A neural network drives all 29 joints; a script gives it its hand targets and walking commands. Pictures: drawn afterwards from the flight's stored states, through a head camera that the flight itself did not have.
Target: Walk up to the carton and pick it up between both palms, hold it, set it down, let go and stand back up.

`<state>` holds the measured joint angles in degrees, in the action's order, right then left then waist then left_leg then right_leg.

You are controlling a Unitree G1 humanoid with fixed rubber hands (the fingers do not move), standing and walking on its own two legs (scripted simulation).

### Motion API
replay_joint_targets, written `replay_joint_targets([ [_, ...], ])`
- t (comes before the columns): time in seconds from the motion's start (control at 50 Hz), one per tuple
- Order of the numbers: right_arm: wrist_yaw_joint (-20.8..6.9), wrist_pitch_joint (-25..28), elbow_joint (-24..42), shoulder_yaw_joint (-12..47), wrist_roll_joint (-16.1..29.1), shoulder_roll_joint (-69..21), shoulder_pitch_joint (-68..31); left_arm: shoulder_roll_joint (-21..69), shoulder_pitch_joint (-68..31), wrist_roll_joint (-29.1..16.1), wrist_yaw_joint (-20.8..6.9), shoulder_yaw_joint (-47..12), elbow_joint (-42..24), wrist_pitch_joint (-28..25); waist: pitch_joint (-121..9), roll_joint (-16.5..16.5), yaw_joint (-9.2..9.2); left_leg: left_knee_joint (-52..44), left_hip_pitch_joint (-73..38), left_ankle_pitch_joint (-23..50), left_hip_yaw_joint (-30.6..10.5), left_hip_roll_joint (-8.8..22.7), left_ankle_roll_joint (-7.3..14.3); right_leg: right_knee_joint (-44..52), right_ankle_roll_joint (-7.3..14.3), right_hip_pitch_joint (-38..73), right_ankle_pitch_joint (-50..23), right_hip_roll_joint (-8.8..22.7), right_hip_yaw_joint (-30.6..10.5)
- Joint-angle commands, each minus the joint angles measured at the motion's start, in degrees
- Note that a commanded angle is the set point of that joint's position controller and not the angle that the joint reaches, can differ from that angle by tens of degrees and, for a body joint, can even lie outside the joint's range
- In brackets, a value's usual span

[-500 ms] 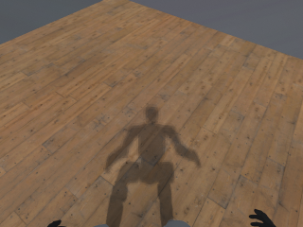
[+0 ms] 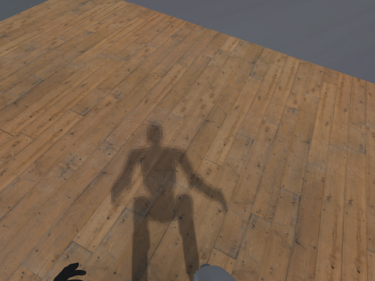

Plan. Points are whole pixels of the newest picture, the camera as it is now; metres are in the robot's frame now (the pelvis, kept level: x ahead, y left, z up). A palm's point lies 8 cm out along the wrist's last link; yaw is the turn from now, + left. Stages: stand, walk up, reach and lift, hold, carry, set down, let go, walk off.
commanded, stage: walk up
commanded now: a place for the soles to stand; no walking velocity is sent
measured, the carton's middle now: out of the picture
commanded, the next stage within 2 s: none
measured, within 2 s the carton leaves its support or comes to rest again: neither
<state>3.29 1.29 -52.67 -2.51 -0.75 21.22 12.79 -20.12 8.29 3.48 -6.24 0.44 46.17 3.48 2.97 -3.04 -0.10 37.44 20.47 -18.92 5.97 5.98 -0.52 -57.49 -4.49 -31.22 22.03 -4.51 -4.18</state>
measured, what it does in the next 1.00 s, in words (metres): steps to the right, turning right: right foot, then left foot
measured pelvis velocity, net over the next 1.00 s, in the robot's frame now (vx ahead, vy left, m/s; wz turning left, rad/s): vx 0.04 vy -0.20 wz -0.41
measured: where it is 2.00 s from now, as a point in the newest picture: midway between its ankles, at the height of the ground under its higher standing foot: outside the picture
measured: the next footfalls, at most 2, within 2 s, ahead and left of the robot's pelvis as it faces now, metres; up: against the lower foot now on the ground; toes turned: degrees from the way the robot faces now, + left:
right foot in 0.12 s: +0.13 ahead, -0.18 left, +0.00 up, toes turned +1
left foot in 0.38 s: +0.09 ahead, -0.04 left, +0.00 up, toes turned -4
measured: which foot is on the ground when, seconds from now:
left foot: down 0.00-0.12, up 0.14-0.36, down 0.38-0.78, up 0.80-0.98, down 1.00-1.00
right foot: up 0.00-0.10, down 0.12-0.44, up 0.46-0.76, down 0.78-1.00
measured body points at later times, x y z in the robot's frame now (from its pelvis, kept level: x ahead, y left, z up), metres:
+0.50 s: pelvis +0.04 -0.11 +0.00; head +0.07 -0.08 +0.45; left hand +0.19 +0.13 -0.14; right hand +0.04 -0.44 -0.09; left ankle +0.05 -0.03 -0.72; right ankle +0.08 -0.20 -0.71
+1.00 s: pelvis +0.04 -0.20 +0.00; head +0.05 -0.21 +0.44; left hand +0.23 +0.00 -0.13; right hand +0.00 -0.53 -0.12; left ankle +0.05 -0.13 -0.73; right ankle +0.11 -0.31 -0.72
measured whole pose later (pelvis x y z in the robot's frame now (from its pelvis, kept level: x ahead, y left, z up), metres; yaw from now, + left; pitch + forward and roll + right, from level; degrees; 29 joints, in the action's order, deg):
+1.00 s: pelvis +0.04 -0.20 +0.00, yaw -23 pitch -1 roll -1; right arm 1.6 0.4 -52.7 -2.5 -0.7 21.2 9.8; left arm -18.3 11.7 4.2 -7.4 0.5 45.9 5.6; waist 3.0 0.0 -0.2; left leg 38.8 15.5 -26.6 9.0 1.0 0.6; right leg -31.7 2.0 -24.4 5.8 -9.7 -6.5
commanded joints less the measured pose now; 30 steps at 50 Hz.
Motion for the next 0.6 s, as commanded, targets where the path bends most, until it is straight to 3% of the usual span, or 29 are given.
replay_joint_targets([
  [0.0,-0.2,2.45,5.44,-6.23,-0.64,19.85,-8.12,-13.48,2.15,0.27,-1.16,6.47,-6.37,-1.19,-11.64,12.77,2.15,-5.93,-15.69,24.12,-0.95,14.87,9.9,13.63,3.57,3.61,-0.92,8.49,1.32],
  [0.02,-0.46,2.2,5.49,-6.5,-0.7,19.72,-10.01,-12.41,4.36,-0.3,-1.22,6.66,-5.02,-0.91,-12.74,13.7,4.11,-1.72,-11.63,19.89,0.95,13.73,9.1,17.93,5.21,10.14,-2.0,8.64,1.13],
  [0.04,-0.76,1.54,6.06,-6.25,-0.29,19.21,-10.23,-13.18,11.4,-0.3,-0.4,7.22,-3.07,-1.26,-14.23,8.42,7.11,5.95,-5.19,14.01,3.53,7.94,7.91,25.1,6.45,17.79,-11.53,5.43,2.1],
  [0.06,-1.32,0.67,6.59,-5.22,-0.29,16.44,-13.27,-13.33,15.63,-0.09,0.63,7.94,0.45,-1.35,-9.6,1.5,9.88,19.76,2.57,7.05,4.01,2.85,6.42,33.51,7.23,22.87,-12.39,1.24,0.0],
  [0.08,-1.9,0.19,6.28,-3.71,0.35,12.51,-11.64,-17.61,17.26,0.18,1.67,8.8,0.09,-1.85,-7.22,-10.42,9.31,27.3,14.45,-15.82,3.97,-4.48,3.78,38.33,9.38,26.24,-26.54,8.12,-16.58],
  [0.1,-1.56,-0.17,6.35,-3.06,0.23,11.47,-11.04,-20.07,12.26,1.14,1.63,8.45,-2.17,-1.79,-5.61,-17.28,5.85,29.62,22.76,-20.74,-1.48,-10.34,2.17,43.76,12.35,24.8,-22.94,11.41,-34.69],
  [0.12,-0.86,-0.63,5.97,-3.53,0.37,14.14,-7.17,-21.76,5.53,1.07,1.36,9.65,-5.42,-0.91,-4.59,-12.59,3.03,29.45,18.08,-17.1,-6.94,-5.96,2.75,50.18,11.28,17.1,-4.26,13.24,-38.62],
  [0.14,-0.59,-1.04,5.14,-4.58,0.47,16.22,-5.64,-23.13,1.27,0.86,1.79,10.65,-6.77,-0.54,-2.29,-10.09,2.19,28.87,17.19,-14.34,-8.11,-4.53,2.88,53.61,9.19,13.81,10.08,13.77,-41.2],
  [0.16,-0.67,-0.9,3.77,-4.96,0.7,18.12,-4.3,-22.27,-1.34,0.98,1.93,10.75,-6.79,-0.11,-1.56,-11.39,1.4,27.14,16.14,-12.11,-7.31,-4.85,2.29,54.12,7.78,15.34,12.97,12.53,-39.08],
  [0.18,-0.9,-1.12,1.71,-5.67,0.76,18.71,-3.62,-19.7,-0.44,0.49,1.82,10.34,-7.83,-0.17,-1.33,-11.59,0.37,23.77,14.68,-8.39,-6.66,-4.5,3.24,53.36,3.95,16.27,7.45,8.88,-33.83],
  [0.2,-1.18,-1.31,0.62,-4.29,0.94,16.43,-3.07,-17.75,0.92,0.86,1.65,9.21,-7.37,-0.29,-1.65,-12.79,0.04,20.78,8.29,-8.41,-6.39,-6.08,3.63,53.81,2.29,11.55,2.47,5.21,-32.22],
  [0.22,-0.95,-1.79,-0.38,-4.54,0.59,15.77,-1.51,-17.3,1.05,1.43,1.43,9.18,-7.69,-0.01,-1.1,-13.86,-0.31,15.39,1.8,-8.52,-4.48,-5.53,4.47,54.94,-0.25,9.58,-0.22,3.76,-27.7],
  [0.24,-1.09,-1.62,-0.38,-4.12,0.79,14.15,0.5,-15.02,-1.5,1.28,1.3,8.57,-9.34,-0.19,-2.98,-11.9,-0.3,10.23,-0.38,-6.29,-4.6,-6.88,4.0,53.53,2.75,9.68,-1.46,2.55,-26.37],
  [0.26,-0.58,-1.4,-0.91,-5.0,0.55,14.57,1.04,-14.13,-2.82,2.01,1.16,9.01,-10.15,-0.19,-1.16,-7.62,-1.0,6.64,-0.29,-6.66,-5.23,-6.52,3.55,49.27,3.52,12.86,-10.32,1.67,-25.89],
  [0.28,0.2,-0.58,1.49,-4.57,0.54,13.82,-0.32,-12.6,0.41,1.27,1.14,8.31,-9.79,0.04,-2.57,-9.22,-0.32,-0.16,0.01,-8.93,-7.58,-6.61,4.08,46.28,6.68,14.89,-17.43,3.95,-28.4],
  [0.3,0.68,-0.31,-0.31,-5.24,0.61,15.32,1.56,-12.47,0.62,1.15,0.63,7.77,-9.78,-0.02,-4.86,-8.62,-0.37,-5.96,-7.45,-8.12,-5.86,-7.89,5.25,47.17,5.51,14.33,-19.01,3.87,-26.65],
  [0.32,0.96,0.23,0.65,-5.23,1.11,14.75,1.89,-12.32,1.3,0.66,0.76,6.8,-10.5,-0.65,-8.26,-6.98,-0.62,-13.43,-12.5,-6.01,-4.99,-8.96,4.33,45.61,6.92,16.06,-25.7,4.51,-26.16],
  [0.34,1.16,0.72,-0.26,-5.25,1.22,14.29,7.52,-10.58,0.38,0.47,0.61,6.47,-11.54,-1.15,-11.0,-3.14,-2.59,-19.44,-20.41,0.11,-5.44,-8.01,3.73,44.1,4.93,14.79,-27.38,3.64,-22.95],
  [0.36,1.33,1.18,-1.28,-5.43,1.14,13.95,9.76,-10.12,-2.14,-0.2,0.33,6.14,-12.18,-1.47,-13.81,4.68,-4.49,-25.65,-32.92,7.41,-8.82,-2.99,5.61,36.18,1.87,4.93,-22.75,0.59,-16.55],
  [0.38,1.7,1.33,0.55,-6.27,0.45,17.29,5.61,-6.5,2.44,0.16,-0.13,5.13,-10.26,-1.48,-18.56,14.93,-3.88,-19.52,-40.66,9.33,-20.04,12.34,7.32,24.71,3.12,-4.3,-1.62,-3.51,-6.69],
  [0.4,1.41,1.08,0.93,-6.53,-0.21,20.02,-0.01,-9.64,0.93,1.92,0.21,6.64,-9.42,-0.98,-13.74,17.68,-3.45,-22.49,-34.63,5.79,-24.65,22.72,14.62,12.56,3.06,-15.0,4.77,-0.19,-2.75],
  [0.42,0.92,1.73,3.72,-6.69,-0.01,19.99,-4.6,-13.46,-1.07,3.18,0.18,7.24,-9.44,-0.96,-11.48,15.13,-2.39,-21.61,-30.2,13.36,-23.75,27.04,19.13,3.84,1.35,-15.44,5.27,4.53,-3.81],
  [0.44,0.63,2.11,5.84,-6.09,-0.41,18.41,-6.93,-12.85,0.3,2.9,-0.66,7.21,-8.32,-1.21,-8.52,10.77,0.64,-21.57,-25.24,12.99,-18.98,23.91,17.26,1.11,1.84,-12.87,3.81,5.44,-4.12],
  [0.46,0.88,2.68,6.03,-5.34,0.42,16.37,-7.33,-12.55,3.31,2.77,-1.15,7.1,-6.93,-1.39,-8.24,11.2,1.33,-18.27,-25.79,19.38,-16.13,21.23,14.68,2.25,1.86,-12.41,1.19,5.04,-4.44],
  [0.48,1.31,3.11,6.11,-4.45,0.22,14.31,-3.95,-11.23,1.73,2.76,-1.72,6.47,-7.71,-1.53,-8.29,8.97,0.39,-16.43,-24.6,24.38,-12.98,17.98,10.12,5.52,4.48,-11.3,0.49,4.85,-2.21],
  [0.5,1.15,3.19,5.92,-4.87,0.51,15.57,-3.42,-11.8,1.19,2.37,-2.15,6.27,-8.04,-1.53,-9.59,7.84,0.11,-14.56,-26.17,26.52,-11.5,17.21,10.17,5.4,4.49,-10.33,-1.16,5.95,-1.87],
  [0.52,1.08,3.24,6.78,-5.16,0.22,15.92,-2.57,-11.12,2.57,1.77,-2.01,6.29,-8.77,-1.83,-10.07,7.67,-0.26,-12.46,-29.36,31.43,-10.0,14.67,9.65,6.8,4.49,-11.7,-1.11,4.72,-0.42],
  [0.54,0.63,2.56,6.55,-5.51,0.46,16.75,0.62,-9.59,1.48,0.86,-2.19,5.92,-7.95,-1.99,-11.14,10.75,-1.51,-11.05,-33.1,33.07,-6.62,12.74,8.42,7.61,4.82,-12.35,-1.54,3.98,0.98],
  [0.58,0.19,2.25,6.87,-5.57,-0.02,18.23,0.3,-9.57,0.45,1.08,-2.23,5.09,-8.14,-1.57,-9.61,8.69,-1.52,-9.77,-29.66,32.38,-4.22,15.45,8.94,8.93,4.56,-14.11,-2.57,5.81,4.24],
])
